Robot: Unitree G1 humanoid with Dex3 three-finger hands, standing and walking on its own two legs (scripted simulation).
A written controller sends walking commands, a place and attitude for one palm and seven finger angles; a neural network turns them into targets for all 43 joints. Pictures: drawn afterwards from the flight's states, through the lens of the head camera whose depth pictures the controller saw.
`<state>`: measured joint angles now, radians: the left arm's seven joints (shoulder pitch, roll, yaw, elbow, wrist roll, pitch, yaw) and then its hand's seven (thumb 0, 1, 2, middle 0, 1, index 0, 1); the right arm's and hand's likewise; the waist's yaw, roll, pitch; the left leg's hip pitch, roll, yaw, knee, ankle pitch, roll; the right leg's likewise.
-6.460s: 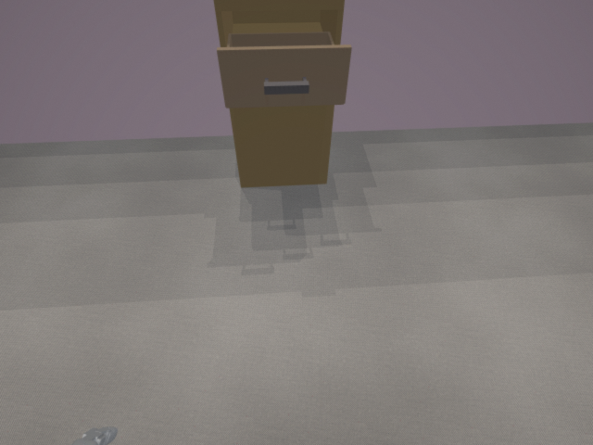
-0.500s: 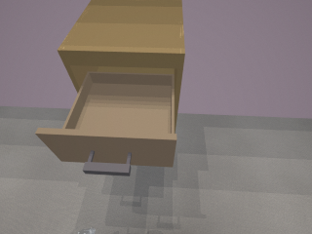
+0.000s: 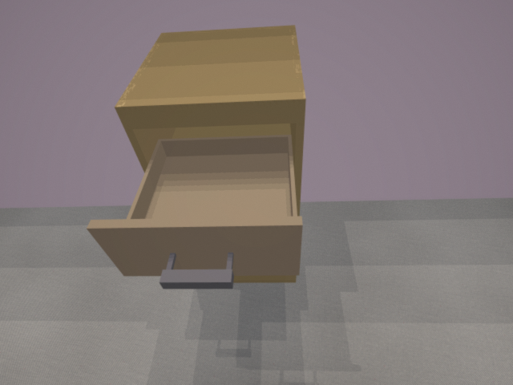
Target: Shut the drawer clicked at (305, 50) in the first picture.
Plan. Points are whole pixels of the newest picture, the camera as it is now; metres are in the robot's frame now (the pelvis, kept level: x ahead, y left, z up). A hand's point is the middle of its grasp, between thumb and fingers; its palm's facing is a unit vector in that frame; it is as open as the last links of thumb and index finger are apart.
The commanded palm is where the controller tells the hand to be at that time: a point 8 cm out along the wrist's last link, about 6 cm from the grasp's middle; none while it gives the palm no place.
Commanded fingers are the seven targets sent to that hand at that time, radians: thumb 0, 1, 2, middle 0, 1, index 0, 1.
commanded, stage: come to a stop and stand still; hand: left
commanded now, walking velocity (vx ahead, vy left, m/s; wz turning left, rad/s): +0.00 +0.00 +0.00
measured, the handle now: (199, 268) +0.34 +0.14 -0.05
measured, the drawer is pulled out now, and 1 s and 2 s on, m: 0.30 0.30 0.30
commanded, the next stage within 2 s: look again from close up in 0.40 s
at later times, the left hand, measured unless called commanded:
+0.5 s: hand out of the picture +0.06 +0.17 -0.15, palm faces +0.01 -0.97 -0.25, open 7.3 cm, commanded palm none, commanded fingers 0.00 0.90 0.90 -0.20 -0.30 -0.20 -0.30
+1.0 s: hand out of the picture +0.01 +0.16 -0.16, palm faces +0.02 -0.98 -0.20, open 7.3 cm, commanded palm none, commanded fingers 0.00 0.90 0.90 -0.20 -0.30 -0.20 -0.30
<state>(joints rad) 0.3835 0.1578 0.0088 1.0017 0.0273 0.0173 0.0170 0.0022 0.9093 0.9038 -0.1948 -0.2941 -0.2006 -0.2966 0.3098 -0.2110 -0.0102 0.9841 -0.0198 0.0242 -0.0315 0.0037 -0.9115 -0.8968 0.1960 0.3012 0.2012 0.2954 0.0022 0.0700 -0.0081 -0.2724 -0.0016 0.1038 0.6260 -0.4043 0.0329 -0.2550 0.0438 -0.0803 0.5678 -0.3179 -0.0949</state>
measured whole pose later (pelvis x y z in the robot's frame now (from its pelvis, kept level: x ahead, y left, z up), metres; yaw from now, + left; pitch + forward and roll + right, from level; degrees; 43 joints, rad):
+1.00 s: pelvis +0.02 -0.01 +0.01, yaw +0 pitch +0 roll +1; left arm 0.31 0.14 -0.02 1.10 0.00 -0.01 0.04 0.00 0.91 0.90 -0.20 -0.29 -0.20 -0.30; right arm 0.30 -0.16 0.02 1.13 -0.01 -0.02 -0.04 0.00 -0.91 -0.90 0.19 0.30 0.20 0.29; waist 0.00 0.02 0.02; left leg -0.12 0.01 0.06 0.38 -0.25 0.00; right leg -0.13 0.07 -0.07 0.38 -0.24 -0.09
